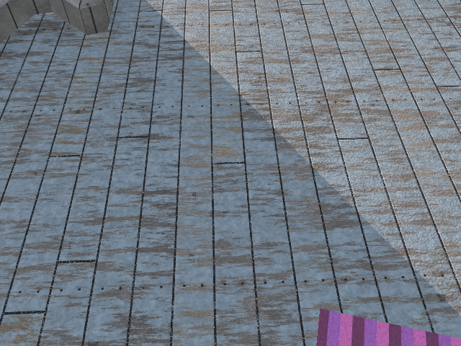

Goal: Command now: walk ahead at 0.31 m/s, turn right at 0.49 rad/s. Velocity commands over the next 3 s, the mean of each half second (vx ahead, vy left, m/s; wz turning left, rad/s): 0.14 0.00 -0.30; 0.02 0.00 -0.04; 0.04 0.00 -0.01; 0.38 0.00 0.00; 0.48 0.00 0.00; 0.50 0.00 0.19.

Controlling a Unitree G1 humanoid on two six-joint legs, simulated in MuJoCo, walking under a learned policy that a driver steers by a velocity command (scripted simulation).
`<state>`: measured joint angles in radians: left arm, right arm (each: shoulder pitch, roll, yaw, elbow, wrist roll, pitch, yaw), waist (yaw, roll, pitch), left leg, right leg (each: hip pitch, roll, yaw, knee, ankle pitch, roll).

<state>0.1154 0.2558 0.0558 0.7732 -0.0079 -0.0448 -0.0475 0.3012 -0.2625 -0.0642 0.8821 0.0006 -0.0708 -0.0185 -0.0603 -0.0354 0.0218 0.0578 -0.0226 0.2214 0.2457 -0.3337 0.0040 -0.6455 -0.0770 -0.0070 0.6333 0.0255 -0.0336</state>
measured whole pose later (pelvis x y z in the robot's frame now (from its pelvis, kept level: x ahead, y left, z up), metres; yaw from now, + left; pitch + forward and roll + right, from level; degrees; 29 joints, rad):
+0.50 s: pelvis +0.15 -0.01 +0.00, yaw -9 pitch +2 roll -1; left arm 0.14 0.25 0.04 0.75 0.02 0.00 0.00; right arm 0.19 -0.27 -0.05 0.82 -0.01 0.00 -0.04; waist 0.00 0.02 0.00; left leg -0.36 0.07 -0.05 0.58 -0.22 -0.04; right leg -0.35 0.09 0.03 0.49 -0.18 -0.05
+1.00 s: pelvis +0.19 +0.02 +0.00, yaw -9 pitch -1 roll +0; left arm 0.17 0.23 0.05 0.89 0.00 0.01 0.02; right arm 0.18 -0.22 -0.03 0.91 -0.01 -0.02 -0.02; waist 0.00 0.00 0.03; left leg -0.21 0.01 0.00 0.55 -0.31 -0.01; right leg -0.25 0.03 0.06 0.55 -0.28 0.00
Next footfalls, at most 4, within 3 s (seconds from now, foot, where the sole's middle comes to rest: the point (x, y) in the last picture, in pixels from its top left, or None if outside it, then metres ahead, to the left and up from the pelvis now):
0.06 right None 0.22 -0.11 -0.77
0.50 left None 0.23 0.13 -0.77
2.08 left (206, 291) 0.64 0.07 -0.77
2.64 right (286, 210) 0.91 -0.22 -0.77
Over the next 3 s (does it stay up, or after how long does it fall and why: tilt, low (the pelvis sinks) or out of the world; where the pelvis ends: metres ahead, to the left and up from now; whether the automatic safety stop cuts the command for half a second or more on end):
stays up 0.95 -0.12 0.01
